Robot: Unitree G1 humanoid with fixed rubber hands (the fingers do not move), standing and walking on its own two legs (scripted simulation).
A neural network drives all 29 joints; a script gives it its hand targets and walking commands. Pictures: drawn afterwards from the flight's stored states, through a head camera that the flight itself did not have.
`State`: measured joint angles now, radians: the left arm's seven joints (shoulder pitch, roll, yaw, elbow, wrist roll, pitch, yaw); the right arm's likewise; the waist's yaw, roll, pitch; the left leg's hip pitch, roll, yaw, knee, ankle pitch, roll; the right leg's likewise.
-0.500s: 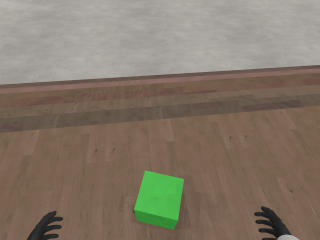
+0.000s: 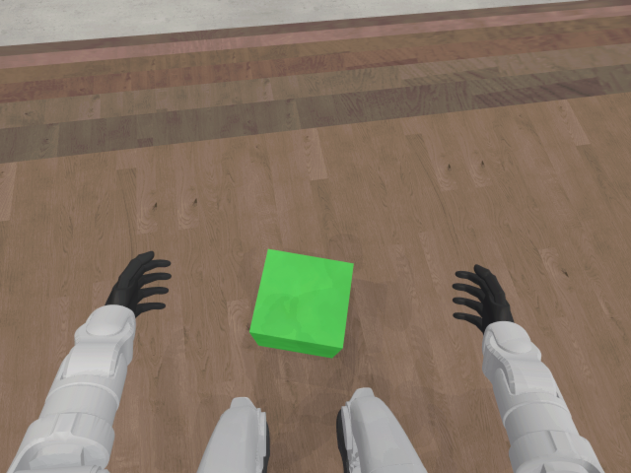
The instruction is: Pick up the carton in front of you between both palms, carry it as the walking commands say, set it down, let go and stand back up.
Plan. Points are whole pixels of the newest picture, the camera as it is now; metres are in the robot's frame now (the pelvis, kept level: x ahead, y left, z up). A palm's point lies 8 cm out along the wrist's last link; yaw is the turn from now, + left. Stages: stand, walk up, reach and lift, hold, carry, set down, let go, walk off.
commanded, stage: reach and lift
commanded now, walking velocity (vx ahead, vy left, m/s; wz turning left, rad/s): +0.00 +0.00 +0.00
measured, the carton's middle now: (302, 307) +0.43 -0.02 -0.57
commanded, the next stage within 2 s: none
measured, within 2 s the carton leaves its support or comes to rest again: neither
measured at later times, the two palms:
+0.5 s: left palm (192, 222) +0.49 +0.17 -0.16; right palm (424, 262) +0.40 -0.21 -0.16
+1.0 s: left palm (219, 279) +0.47 +0.17 -0.41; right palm (394, 302) +0.39 -0.21 -0.40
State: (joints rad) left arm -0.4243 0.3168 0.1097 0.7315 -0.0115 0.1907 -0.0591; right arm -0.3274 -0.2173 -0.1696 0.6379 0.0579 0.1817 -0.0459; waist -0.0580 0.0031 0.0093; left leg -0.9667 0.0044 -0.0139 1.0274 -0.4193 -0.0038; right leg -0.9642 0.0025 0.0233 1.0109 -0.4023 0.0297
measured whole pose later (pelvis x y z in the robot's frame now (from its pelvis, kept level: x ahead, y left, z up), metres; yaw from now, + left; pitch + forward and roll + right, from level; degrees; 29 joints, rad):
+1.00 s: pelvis -0.07 +0.00 -0.24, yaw -3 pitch +49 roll -4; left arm -1.21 0.41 0.05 0.97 -0.11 0.08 0.03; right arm -1.01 -0.16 -0.25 0.79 0.18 0.05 -0.16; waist -0.08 0.00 0.03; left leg -2.21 -0.04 -0.07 1.88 -0.52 -0.02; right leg -2.18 0.04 0.02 1.83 -0.50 0.06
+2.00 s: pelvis -0.09 +0.01 -0.32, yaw -4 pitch +40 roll -4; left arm -1.52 0.35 -0.09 1.33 -0.14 0.02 0.09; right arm -1.34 -0.14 -0.27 1.14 0.19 -0.01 -0.21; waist -0.07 -0.05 0.26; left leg -2.32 -0.03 -0.06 2.17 -0.54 -0.01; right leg -2.30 0.07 0.02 2.11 -0.51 0.09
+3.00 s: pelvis -0.05 +0.00 -0.15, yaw +1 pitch +38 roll -1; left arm -0.83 0.02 0.30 0.73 0.14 0.30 0.06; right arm -0.72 0.10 -0.44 0.57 -0.12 0.31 -0.09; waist -0.04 0.00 -0.23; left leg -1.75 -0.11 -0.10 1.60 -0.51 -0.05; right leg -1.73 0.11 0.10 1.58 -0.52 0.07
